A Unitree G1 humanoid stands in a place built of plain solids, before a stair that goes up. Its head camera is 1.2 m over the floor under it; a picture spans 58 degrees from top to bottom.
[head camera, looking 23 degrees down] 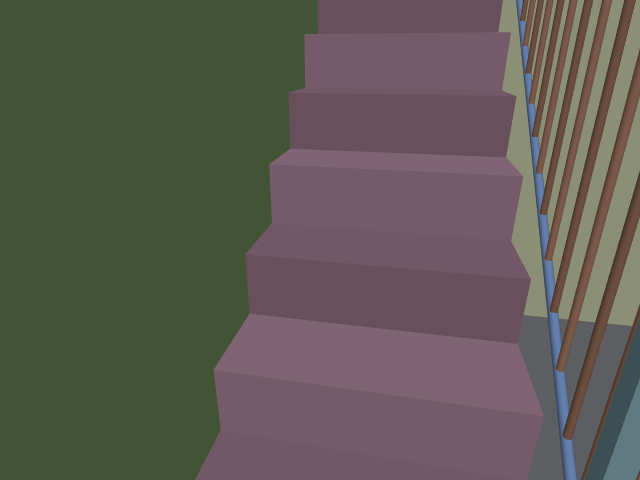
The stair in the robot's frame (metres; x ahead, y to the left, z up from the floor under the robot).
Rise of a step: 0.21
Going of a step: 0.28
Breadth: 0.82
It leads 11 degrees to the right of straight ahead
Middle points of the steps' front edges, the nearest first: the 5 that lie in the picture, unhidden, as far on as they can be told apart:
0.85 -0.12 0.43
1.12 -0.17 0.64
1.39 -0.23 0.86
1.66 -0.28 1.07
1.94 -0.34 1.29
